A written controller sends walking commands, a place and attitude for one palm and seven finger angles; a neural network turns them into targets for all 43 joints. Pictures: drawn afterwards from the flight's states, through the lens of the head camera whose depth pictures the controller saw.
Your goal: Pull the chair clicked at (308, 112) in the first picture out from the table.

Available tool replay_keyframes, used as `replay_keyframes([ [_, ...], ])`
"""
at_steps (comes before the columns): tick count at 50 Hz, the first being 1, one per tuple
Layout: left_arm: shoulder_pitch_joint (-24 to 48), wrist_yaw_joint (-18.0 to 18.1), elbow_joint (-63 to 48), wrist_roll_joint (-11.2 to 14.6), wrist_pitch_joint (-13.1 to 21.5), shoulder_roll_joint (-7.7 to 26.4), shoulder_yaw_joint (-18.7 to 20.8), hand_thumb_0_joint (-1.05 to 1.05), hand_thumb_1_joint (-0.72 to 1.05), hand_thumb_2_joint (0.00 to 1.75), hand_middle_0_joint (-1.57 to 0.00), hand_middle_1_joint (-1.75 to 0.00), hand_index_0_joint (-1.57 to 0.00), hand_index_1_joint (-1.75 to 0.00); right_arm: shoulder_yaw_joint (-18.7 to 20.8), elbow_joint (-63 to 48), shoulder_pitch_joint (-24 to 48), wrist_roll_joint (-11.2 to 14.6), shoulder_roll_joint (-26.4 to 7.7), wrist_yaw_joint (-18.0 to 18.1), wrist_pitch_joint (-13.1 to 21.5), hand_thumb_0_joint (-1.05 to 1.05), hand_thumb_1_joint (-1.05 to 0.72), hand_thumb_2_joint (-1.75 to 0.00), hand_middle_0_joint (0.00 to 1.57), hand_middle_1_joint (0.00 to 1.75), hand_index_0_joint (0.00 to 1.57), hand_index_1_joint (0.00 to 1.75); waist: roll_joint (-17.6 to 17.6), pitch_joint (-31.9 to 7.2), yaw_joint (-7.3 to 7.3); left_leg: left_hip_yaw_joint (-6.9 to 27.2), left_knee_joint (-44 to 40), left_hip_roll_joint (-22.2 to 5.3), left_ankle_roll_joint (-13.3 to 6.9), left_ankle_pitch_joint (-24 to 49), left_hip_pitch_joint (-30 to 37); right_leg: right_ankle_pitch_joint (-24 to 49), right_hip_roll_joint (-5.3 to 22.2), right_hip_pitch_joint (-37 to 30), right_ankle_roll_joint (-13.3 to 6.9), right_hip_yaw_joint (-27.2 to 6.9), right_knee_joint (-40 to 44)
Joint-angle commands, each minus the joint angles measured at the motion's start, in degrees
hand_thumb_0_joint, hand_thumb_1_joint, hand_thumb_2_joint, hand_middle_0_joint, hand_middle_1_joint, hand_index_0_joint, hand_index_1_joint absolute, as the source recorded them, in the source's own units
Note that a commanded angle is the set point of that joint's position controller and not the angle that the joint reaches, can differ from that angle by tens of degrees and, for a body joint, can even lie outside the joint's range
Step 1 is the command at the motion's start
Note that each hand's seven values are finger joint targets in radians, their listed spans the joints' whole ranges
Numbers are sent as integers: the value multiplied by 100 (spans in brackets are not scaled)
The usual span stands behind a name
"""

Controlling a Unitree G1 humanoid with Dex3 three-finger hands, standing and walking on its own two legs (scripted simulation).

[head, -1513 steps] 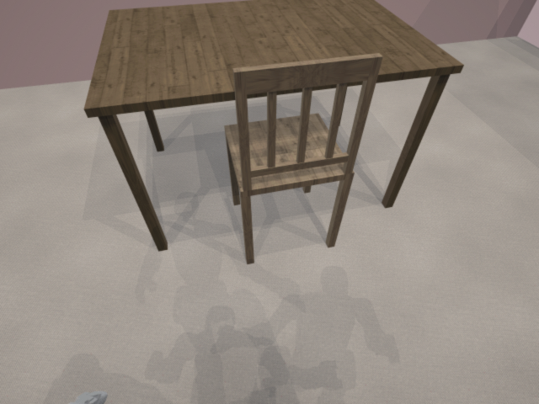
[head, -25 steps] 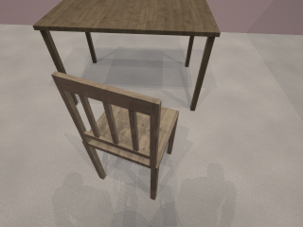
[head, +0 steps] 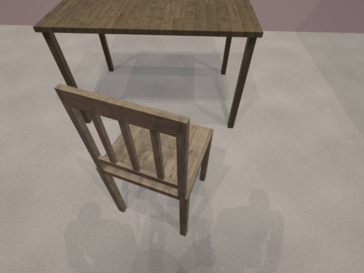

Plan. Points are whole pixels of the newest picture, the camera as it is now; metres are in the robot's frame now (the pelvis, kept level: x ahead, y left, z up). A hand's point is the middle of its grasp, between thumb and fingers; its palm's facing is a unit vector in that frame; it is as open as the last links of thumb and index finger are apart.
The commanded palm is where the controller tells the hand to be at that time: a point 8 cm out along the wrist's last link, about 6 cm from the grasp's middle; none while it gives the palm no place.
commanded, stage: look to check the result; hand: left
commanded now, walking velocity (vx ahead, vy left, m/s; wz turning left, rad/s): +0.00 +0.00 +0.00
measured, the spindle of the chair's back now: (130, 147) +0.49 +0.20 -0.10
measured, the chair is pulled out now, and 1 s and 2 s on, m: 0.60 0.60 0.60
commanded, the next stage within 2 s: stand and wait in 0.38 s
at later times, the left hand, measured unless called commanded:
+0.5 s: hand out of the picture -0.01 +0.15 -0.17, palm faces +0.06 -0.99 -0.16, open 7.4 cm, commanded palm none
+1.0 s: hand out of the picture -0.01 +0.16 -0.17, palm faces +0.05 -0.99 -0.16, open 7.4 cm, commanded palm none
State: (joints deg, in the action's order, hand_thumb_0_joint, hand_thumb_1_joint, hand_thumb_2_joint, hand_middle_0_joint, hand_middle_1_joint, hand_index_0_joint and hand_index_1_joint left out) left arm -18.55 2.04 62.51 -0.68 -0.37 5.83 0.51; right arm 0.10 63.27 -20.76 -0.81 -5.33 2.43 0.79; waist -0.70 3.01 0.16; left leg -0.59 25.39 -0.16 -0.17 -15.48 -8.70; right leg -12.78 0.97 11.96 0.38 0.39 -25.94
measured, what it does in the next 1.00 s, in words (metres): stands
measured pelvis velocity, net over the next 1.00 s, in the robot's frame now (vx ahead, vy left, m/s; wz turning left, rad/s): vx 0.01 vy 0.00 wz -0.01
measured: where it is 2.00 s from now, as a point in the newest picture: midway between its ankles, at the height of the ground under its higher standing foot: outside the picture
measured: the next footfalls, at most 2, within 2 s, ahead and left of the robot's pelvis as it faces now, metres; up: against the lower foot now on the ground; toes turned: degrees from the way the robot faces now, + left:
none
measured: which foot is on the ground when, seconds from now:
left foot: down 0.00-1.00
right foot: down 0.00-1.00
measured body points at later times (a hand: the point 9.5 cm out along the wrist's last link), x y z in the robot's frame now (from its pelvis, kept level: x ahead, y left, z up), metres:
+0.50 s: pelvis +0.01 +0.00 +0.00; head +0.02 +0.00 +0.45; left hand -0.01 +0.20 -0.16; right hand -0.02 -0.20 -0.16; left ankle -0.02 +0.12 -0.74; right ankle +0.01 -0.12 -0.74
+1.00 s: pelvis +0.01 +0.00 +0.00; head +0.03 +0.00 +0.45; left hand -0.01 +0.21 -0.16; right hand -0.02 -0.20 -0.16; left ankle -0.02 +0.12 -0.74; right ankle +0.01 -0.12 -0.74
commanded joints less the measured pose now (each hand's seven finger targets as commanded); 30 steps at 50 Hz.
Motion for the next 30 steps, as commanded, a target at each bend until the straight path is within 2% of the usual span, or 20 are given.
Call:
replay_keyframes([
  [1,-500,53,-118,9,60,497,105,0,90,90,-20,-30,-20,-30,84,-96,-615,23,-441,10,61,0,-90,-90,20,30,20,30,35,223,-17,408,-502,-457,-244,726,-321,503,406,-38,-285,-351,425],
  [2,-496,52,-96,10,59,459,97,0,90,90,-20,-30,-20,-30,80,-79,-587,26,-398,17,49,0,-90,-90,20,30,20,30,86,329,-34,394,-514,-463,-260,715,-358,528,379,-17,-293,-330,463],
  [3,-484,52,-113,7,58,484,98,0,90,90,-20,-30,-20,-30,83,-80,-606,24,-434,16,56,0,-90,-90,20,30,20,30,15,309,-13,404,-517,-458,-242,736,-361,543,387,-37,-292,-353,439],
  [6,-522,51,-92,8,71,488,105,0,90,90,-20,-30,-20,-30,87,-76,-566,26,-436,15,56,0,-90,-90,20,30,20,30,126,242,-26,371,-472,-457,-237,811,-259,622,422,-42,-285,-346,455],
  [7,-493,49,-84,11,67,474,88,0,90,90,-20,-30,-20,-30,86,-77,-560,33,-409,16,41,0,-90,-90,20,30,20,30,112,357,-29,371,-494,-449,-251,730,-325,570,400,-24,-290,-320,498],
  [10,-486,51,-97,8,73,501,98,0,90,90,-20,-30,-20,-30,96,-70,-553,27,-437,12,47,0,-90,-90,20,30,20,30,43,295,-12,371,-483,-453,-232,760,-253,586,417,-13,-290,-354,483],
  [13,-483,49,-93,2,63,490,95,0,90,90,-20,-30,-20,-30,103,-64,-510,27,-429,9,34,0,-90,-90,20,30,20,30,-16,450,-16,364,-528,-445,-225,595,-341,444,394,70,-288,-363,512],
  [15,-480,47,-93,9,72,501,99,0,90,90,-20,-30,-20,-30,97,-54,-520,27,-456,11,43,0,-90,-90,20,30,20,30,116,321,-6,369,-498,-455,-224,708,-263,539,401,12,-293,-367,484],
  [18,-493,48,-96,7,71,497,97,0,90,90,-20,-30,-20,-30,100,-53,-496,26,-455,11,43,0,-90,-90,20,30,20,30,46,309,-18,374,-502,-452,-229,695,-274,534,397,-24,-289,-357,501],
  [19,-497,49,-89,4,79,488,104,0,90,90,-20,-30,-20,-30,103,-55,-489,24,-459,12,47,0,-90,-90,20,30,20,30,154,306,-13,363,-489,-460,-227,768,-230,615,408,-7,-291,-362,487],
  [21,-481,47,-86,10,83,484,103,0,90,90,-20,-30,-20,-30,98,-39,-500,29,-474,20,63,0,-90,-90,20,30,20,30,40,204,1,363,-483,-469,-227,910,-147,720,409,-45,-294,-364,453],
  [23,-476,48,-88,6,74,481,97,0,90,90,-20,-30,-20,-30,103,-28,-481,28,-456,20,52,0,-90,-90,20,30,20,30,67,340,-13,369,-513,-469,-232,819,-231,654,391,-13,-291,-348,475],
  [26,-486,46,-75,9,77,489,99,0,90,90,-20,-30,-20,-30,103,-23,-478,31,-481,21,64,0,-90,-90,20,30,20,30,59,264,-14,370,-519,-474,-234,848,-159,659,398,-28,-284,-361,463],
  [28,-482,47,-75,5,74,492,95,0,90,90,-20,-30,-20,-30,104,-26,-468,32,-462,17,54,0,-90,-90,20,30,20,30,6,377,-23,367,-531,-457,-236,782,-263,623,397,-22,-287,-350,483],
  [30,-493,47,-75,9,82,495,100,0,90,90,-20,-30,-20,-30,108,-28,-481,29,-474,19,57,0,-90,-90,20,30,20,30,82,270,-10,357,-508,-467,-229,816,-171,654,403,-26,-291,-358,470],
])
